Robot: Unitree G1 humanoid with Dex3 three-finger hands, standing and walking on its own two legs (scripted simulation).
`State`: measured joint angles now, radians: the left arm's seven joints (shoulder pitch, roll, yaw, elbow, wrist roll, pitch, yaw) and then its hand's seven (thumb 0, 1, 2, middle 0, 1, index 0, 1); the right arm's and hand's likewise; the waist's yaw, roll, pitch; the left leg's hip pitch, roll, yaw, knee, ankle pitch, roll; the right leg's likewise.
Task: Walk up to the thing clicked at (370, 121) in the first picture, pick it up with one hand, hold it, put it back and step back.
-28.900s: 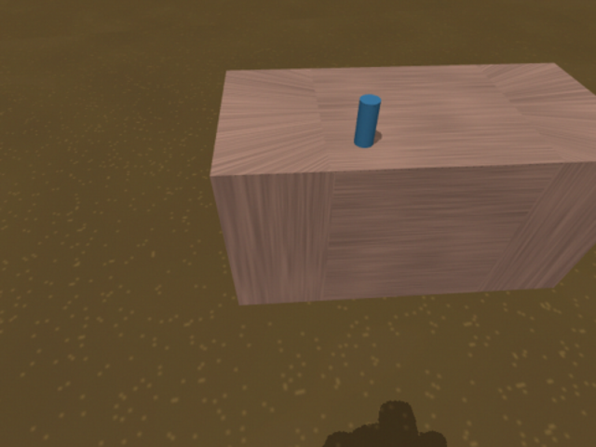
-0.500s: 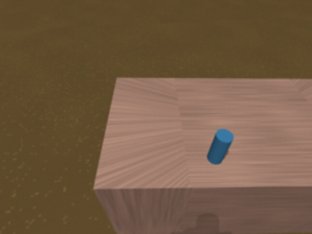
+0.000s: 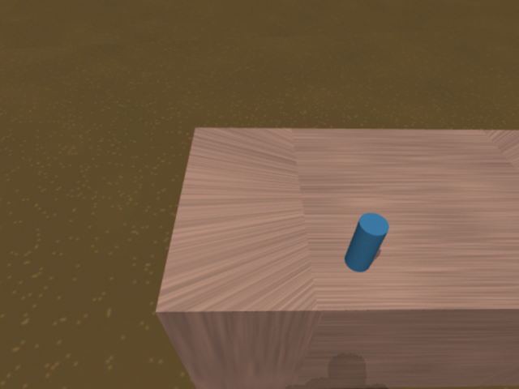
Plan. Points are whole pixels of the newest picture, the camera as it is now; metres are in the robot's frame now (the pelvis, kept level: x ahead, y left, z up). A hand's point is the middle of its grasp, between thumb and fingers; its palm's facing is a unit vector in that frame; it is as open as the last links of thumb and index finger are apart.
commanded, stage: stand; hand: right
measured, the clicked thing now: (365, 243) +0.43 -0.21 -0.06
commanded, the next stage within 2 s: step back in 0.26 s
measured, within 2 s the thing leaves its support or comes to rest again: neither
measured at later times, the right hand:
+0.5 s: hand out of the picture +0.06 -0.30 -0.17, palm faces -0.02 +0.93 -0.37, open 7.4 cm
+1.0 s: hand out of the picture -0.07 -0.34 -0.19, palm faces -0.17 +0.92 -0.37, open 7.4 cm
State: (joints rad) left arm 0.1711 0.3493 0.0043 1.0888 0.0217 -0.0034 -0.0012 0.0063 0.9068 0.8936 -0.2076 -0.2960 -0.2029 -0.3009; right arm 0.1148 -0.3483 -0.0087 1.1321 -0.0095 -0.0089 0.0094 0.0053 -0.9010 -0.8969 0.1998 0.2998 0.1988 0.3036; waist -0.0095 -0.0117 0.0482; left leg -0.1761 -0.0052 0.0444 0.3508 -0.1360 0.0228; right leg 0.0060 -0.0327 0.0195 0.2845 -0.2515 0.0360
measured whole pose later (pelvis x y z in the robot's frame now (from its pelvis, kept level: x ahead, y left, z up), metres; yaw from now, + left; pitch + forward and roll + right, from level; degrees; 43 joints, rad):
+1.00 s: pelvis -0.16 -0.08 -0.02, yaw +5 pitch -2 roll +1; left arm 0.12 0.33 0.06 0.79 0.02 0.02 0.03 0.00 0.90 0.89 -0.21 -0.30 -0.21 -0.30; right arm 0.15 -0.41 -0.03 0.94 -0.02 0.07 -0.02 0.01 -0.90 -0.90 0.20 0.30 0.20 0.30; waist 0.01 0.04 0.21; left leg -0.34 -0.06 -0.09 0.90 -0.51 0.00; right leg -0.35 -0.01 -0.08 0.62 -0.24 -0.07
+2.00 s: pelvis -0.47 +0.00 -0.03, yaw +1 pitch +0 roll +0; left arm 0.11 0.38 0.08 0.76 0.05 0.05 0.02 0.01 0.90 0.89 -0.21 -0.30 -0.21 -0.30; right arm 0.24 -0.43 -0.06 0.91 -0.02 0.04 -0.02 0.01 -0.90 -0.90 0.20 0.30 0.20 0.30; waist -0.02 0.01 0.14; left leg -0.29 -0.02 -0.07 0.75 -0.43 -0.03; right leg -0.38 -0.05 -0.01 0.67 -0.28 0.02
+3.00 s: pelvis -0.65 -0.04 -0.02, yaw +1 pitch -2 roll +0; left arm 0.18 0.36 0.05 1.00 0.04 0.00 -0.02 0.01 0.91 0.89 -0.21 -0.30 -0.20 -0.30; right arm 0.18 -0.35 -0.03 1.00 -0.03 0.00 0.01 0.01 -0.90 -0.90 0.20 0.30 0.20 0.30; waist 0.02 0.01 0.04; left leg -0.24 0.00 -0.05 0.62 -0.40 0.00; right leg -0.24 -0.01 -0.02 0.57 -0.29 -0.01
